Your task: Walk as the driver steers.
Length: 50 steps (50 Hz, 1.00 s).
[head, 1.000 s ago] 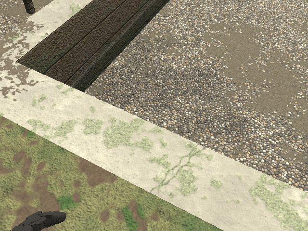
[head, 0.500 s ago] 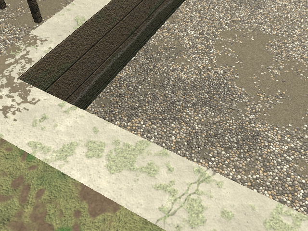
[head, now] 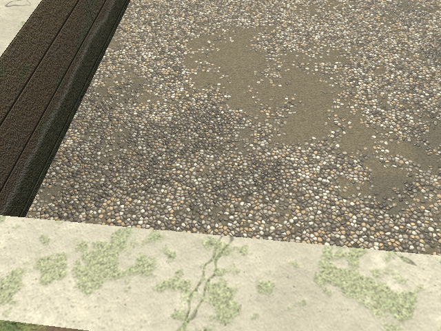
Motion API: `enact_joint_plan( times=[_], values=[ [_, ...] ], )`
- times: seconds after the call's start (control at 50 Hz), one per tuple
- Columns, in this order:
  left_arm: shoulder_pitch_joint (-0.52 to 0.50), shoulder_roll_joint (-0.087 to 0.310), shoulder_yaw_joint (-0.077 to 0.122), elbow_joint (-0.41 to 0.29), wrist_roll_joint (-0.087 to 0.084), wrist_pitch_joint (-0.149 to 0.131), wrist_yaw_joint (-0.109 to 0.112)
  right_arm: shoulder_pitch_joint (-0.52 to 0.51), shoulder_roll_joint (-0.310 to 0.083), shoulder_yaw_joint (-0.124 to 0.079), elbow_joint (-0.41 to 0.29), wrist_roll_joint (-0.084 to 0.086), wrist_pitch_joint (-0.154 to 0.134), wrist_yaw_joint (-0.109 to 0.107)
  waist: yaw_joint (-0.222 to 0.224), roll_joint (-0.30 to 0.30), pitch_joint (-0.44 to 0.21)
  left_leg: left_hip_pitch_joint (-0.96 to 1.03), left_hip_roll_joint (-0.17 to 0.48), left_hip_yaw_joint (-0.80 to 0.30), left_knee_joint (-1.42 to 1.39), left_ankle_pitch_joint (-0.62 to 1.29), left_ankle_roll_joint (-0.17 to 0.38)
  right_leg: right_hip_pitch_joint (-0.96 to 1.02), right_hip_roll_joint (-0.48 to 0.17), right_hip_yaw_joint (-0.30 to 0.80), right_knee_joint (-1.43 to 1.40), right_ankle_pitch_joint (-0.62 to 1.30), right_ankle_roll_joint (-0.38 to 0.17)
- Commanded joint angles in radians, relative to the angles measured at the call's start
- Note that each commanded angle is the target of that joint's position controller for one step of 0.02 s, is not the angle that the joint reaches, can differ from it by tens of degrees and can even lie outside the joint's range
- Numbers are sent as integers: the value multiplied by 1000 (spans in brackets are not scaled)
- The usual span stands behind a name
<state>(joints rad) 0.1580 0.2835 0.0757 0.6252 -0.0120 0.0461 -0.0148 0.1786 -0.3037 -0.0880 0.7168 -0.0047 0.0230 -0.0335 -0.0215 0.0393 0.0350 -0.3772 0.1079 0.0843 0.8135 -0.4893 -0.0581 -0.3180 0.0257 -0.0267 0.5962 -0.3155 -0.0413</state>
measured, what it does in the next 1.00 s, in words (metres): steps on the spot, turning right: left foot, then right foot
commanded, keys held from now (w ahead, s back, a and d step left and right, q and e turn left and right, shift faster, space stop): e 0.32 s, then no key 0.14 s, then w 0.54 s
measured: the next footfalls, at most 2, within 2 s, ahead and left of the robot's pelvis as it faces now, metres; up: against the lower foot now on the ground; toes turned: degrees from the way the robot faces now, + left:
left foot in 0.44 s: +0.07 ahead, +0.12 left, +0.00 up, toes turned -20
right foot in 0.82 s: +0.04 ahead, -0.14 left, +0.00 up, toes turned -17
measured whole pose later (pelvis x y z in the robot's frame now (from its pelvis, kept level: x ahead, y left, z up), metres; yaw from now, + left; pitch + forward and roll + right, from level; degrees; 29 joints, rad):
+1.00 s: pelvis +0.09 -0.05 +0.02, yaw -18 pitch +2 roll +0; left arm 0.41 0.24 0.03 0.78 0.00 -0.06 -0.01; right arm 0.27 -0.30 -0.06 0.74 0.02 -0.07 0.01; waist 0.03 0.05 -0.03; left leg -0.58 0.07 -0.01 1.02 -0.23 0.02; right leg -0.12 0.03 0.01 0.36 -0.28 -0.05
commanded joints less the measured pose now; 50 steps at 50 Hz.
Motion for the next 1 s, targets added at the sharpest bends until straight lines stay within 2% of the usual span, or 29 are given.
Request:
enact_joint_plan(
  times=[0.02, 0.04, 0.06, 0.08, 0.14, 0.2, 0.28, 0.38, 0.42, 0.44, 0.46, 0.48, 0.5, 0.52, 0.54, 0.56, 0.62, 0.68, 0.72, 0.76, 0.78, 0.8, 0.82, 0.84, 0.86, 0.88, 0.94, 0.96, 1.0],
  values=[
    [110, 226, 54, -54, 38, -41, 1, -89, -119, -28, -111, 13, -20, -7, 80, -185, -156, -334, -76, -140, 439, -133, -13, 272, -368, 455, -234, 649, -306],
    [52, 201, 48, -53, 19, -47, 8, -79, -116, -32, -96, 11, -14, -16, 49, -149, -113, -347, -66, -151, 420, -40, -3, 237, -307, 395, -235, 546, -246],
    [10, 172, 36, -59, 4, -44, 14, -66, -125, -36, -80, -5, -8, -26, 33, -131, -95, -336, -59, -167, 402, 18, -7, 207, -273, 363, -236, 525, -211],
    [-17, 162, 28, -63, 0, -39, 21, -41, -125, -39, -74, -10, -5, -29, 14, -149, -101, -291, -71, -167, 404, 72, -16, 170, -242, 335, -233, 540, -201],
    [5, 151, 24, -57, 3, -33, 32, -14, -95, -33, -63, 3, -12, -20, 7, -151, -137, -255, -100, -165, 358, 156, -27, 183, -207, 328, -232, 504, -204],
    [27, 169, 31, -50, 3, -30, 41, -57, -71, -21, -76, 1, -16, -15, 24, -153, -126, -245, -106, -175, 189, 175, -35, 196, -195, 369, -224, 417, -200],
    [24, 188, 39, -58, 5, -22, 42, -81, -71, -17, -83, 6, -26, -2, 37, -179, -108, -148, -124, -187, 35, 147, -30, 127, -185, 447, -223, 291, -204],
    [4, 175, 33, -63, 0, -14, 32, -43, -77, -17, -74, 18, -45, 19, 40, -198, -133, -27, -133, -178, -113, 111, -1, 133, -179, 530, -171, 382, -193],
    [-14, 159, 25, -56, -12, -8, 40, -1, -60, -13, -65, 15, -54, 30, 4, -190, -135, 87, -129, -160, -312, 229, 23, 110, -146, 524, -130, 389, -155],
    [-1, 142, 17, -51, -13, -7, 46, 8, -64, -11, -63, 0, -58, 32, -7, -157, -134, 185, -94, -177, -429, 395, 45, 60, -114, 501, -107, 308, -109],
    [56, 97, 5, -46, 6, -11, 48, 10, -126, -19, -77, -24, -57, 29, 31, 6, -162, 286, 76, -335, -457, 590, 104, -24, -29, 399, 32, 75, -39],
    [84, 100, 9, -56, -3, -19, 49, -4, -158, -18, -62, -46, -51, 30, 74, 241, -132, 258, 210, -506, -488, 654, 263, -136, 107, 233, 137, -244, 22],
    [57, 163, 24, -49, 12, -27, 52, -26, -98, -2, -77, -42, -57, 30, 35, 189, -123, 204, 250, -572, -538, 414, 334, -153, 54, 216, 295, -298, 69],
    [29, 186, 35, -42, 0, -28, 49, -19, -101, -2, -76, -28, -58, 25, 20, 135, -84, 194, 208, -552, -574, 143, 315, -198, 42, 196, 384, -238, 79],
    [30, 162, 32, -27, -4, -25, 47, -2, -118, -8, -62, -2, -57, 18, 18, 117, -53, 215, 169, -537, -598, -57, 283, -260, 34, 172, 430, -189, 90],
    [32, 148, 29, -19, -3, -24, 44, 16, -112, -3, -49, 15, -60, 12, 9, 129, -7, 244, 158, -534, -615, -108, 269, -331, 17, 174, 449, -136, 97],
    [-5, 94, 11, -13, -6, -49, 25, 72, -104, 0, -34, 14, -62, -1, -19, 112, 14, 276, 101, -425, -633, -8, 248, -336, -17, 78, 355, -39, 95],
    [-53, 39, -11, -20, -6, -74, 19, 93, -115, -3, -30, 20, -67, 7, -43, 140, -15, 227, 66, -330, -612, 121, 248, -170, -18, 18, 151, -41, 83],
    [-42, 55, -8, -18, -13, -86, 12, 120, -141, -9, -20, 28, -66, 18, -40, 153, -11, 177, 87, -335, -608, 113, 270, -71, -6, -6, 49, -69, 63],
    [35, 72, 0, 11, -19, -95, 8, 103, -144, -7, -20, 43, -63, 26, 9, 132, -9, 104, 93, -336, -583, 86, 268, 78, 3, -27, -107, 67, 33],
    [96, 75, 5, 41, -19, -96, 10, 112, -129, 0, -13, 47, -63, 28, 39, 107, -19, 56, 84, -327, -545, 91, 248, 189, 14, -30, -167, 118, 20],
    [178, 89, 12, 63, -21, -97, 17, 108, -88, 14, -11, 39, -68, 29, 80, 83, -52, -25, 58, -294, -466, 97, 208, 334, -18, 17, -179, 115, 5],
    [304, 140, 22, 87, -15, -98, 28, 76, -1, 44, -32, 14, -73, 35, 127, -59, -112, -146, -33, -184, -196, 64, 130, 484, -194, 244, -250, 24, -42],
    [348, 272, 51, 92, -1, -92, 21, 75, 16, 47, -88, 19, -94, 29, 113, -314, -112, -368, -124, -78, 55, -59, 78, 508, -394, 604, -349, -172, -190],
    [336, 213, 35, 99, 8, -104, 8, 36, -85, 18, -94, 44, -104, 23, 128, -239, -35, -460, -84, -138, 239, -105, 77, 426, -422, 696, -387, -303, -269],
    [292, 147, 12, 95, 7, -115, 2, 36, -112, 6, -88, 52, -107, 28, 102, -210, 32, -514, -46, -161, 304, -11, 95, 395, -379, 623, -396, -348, -248],
    [221, 99, -10, 86, 14, -122, 4, 33, -87, 2, -62, 25, -113, 40, 67, -166, 55, -499, 6, -151, 262, 217, 96, 332, -271, 412, -420, -88, -179],
    [228, 89, -13, 88, 20, -117, 10, 22, -64, 7, -64, 19, -112, 43, 66, -163, 50, -486, 2, -133, 239, 277, 88, 322, -249, 358, -425, 34, -177],
    [250, 80, -14, 104, 22, -109, 21, -11, -37, 16, -72, 8, -111, 47, 67, -142, 39, -454, -8, -103, 144, 367, 62, 300, -225, 263, -411, 265, -178]
  ],
)
Velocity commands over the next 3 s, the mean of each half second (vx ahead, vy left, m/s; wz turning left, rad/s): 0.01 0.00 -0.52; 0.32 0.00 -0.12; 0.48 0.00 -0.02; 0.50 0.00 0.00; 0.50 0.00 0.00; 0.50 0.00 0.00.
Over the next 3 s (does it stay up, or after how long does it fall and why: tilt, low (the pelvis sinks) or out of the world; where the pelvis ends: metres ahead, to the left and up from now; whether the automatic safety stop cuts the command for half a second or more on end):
stays up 0.53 -0.19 0.00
